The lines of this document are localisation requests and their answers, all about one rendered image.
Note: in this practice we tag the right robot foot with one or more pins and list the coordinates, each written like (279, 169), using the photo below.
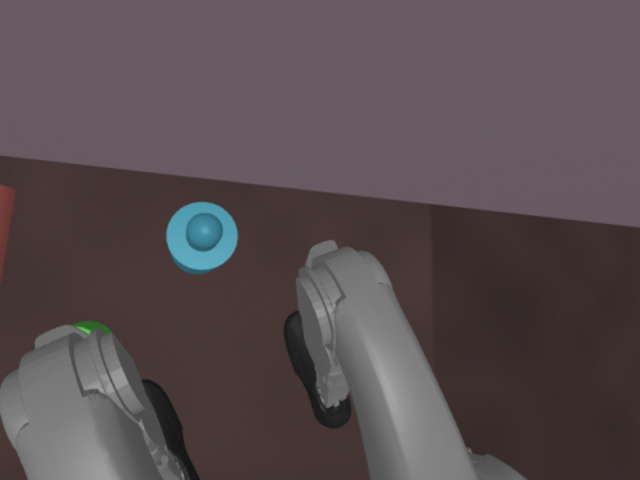
(332, 417)

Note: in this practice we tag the left robot foot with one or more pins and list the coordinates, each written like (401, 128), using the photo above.
(171, 427)

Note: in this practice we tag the right robot hand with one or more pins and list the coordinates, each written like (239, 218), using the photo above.
(489, 467)

